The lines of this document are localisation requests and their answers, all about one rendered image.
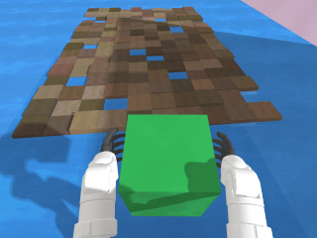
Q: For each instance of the left robot hand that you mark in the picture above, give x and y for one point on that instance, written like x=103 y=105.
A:
x=108 y=145

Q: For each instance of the left robot forearm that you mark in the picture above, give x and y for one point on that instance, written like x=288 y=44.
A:
x=97 y=199

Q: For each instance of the right robot hand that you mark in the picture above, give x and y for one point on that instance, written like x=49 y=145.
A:
x=226 y=150

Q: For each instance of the carton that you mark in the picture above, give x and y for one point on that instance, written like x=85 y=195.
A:
x=168 y=165

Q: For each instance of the right robot forearm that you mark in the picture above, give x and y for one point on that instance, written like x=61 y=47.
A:
x=244 y=199

